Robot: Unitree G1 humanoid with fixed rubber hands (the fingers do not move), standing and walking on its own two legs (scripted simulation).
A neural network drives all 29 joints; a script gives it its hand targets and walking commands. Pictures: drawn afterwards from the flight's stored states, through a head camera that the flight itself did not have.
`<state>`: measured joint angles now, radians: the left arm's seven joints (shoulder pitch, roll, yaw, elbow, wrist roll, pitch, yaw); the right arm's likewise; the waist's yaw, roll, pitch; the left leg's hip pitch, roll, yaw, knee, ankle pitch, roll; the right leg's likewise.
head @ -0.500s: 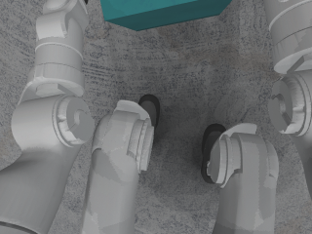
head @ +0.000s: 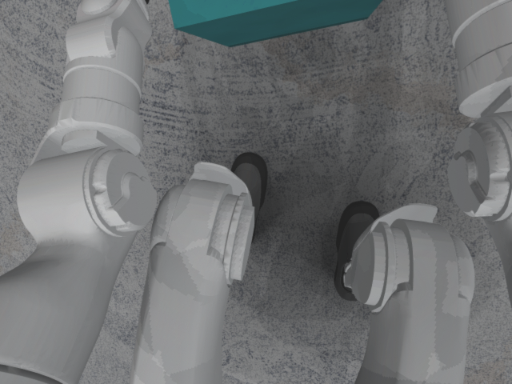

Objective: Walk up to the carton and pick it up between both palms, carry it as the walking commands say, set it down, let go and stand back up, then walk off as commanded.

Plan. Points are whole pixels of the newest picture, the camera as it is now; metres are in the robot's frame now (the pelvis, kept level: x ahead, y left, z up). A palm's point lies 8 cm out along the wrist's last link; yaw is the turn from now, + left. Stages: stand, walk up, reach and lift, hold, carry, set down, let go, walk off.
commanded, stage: set down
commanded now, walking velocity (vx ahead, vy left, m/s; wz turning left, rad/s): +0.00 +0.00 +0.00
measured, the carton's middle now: out of the picture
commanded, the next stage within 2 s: let go in 1.84 s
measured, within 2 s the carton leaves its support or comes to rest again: neither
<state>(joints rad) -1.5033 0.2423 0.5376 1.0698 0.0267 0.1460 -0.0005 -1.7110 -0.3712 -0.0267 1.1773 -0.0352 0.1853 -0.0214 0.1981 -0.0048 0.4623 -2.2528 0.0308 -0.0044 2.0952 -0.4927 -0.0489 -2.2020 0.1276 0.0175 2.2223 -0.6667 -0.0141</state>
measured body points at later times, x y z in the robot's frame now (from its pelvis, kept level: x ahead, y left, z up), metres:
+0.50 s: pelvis -0.01 +0.01 +0.00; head +0.38 +0.03 +0.20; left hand +0.50 +0.30 -0.20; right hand +0.62 -0.07 -0.20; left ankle +0.14 +0.14 -0.35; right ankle +0.08 -0.10 -0.35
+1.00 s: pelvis -0.01 +0.01 +0.06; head +0.36 +0.05 +0.31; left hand +0.50 +0.32 -0.07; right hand +0.64 -0.06 -0.06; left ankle +0.14 +0.14 -0.35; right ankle +0.08 -0.10 -0.35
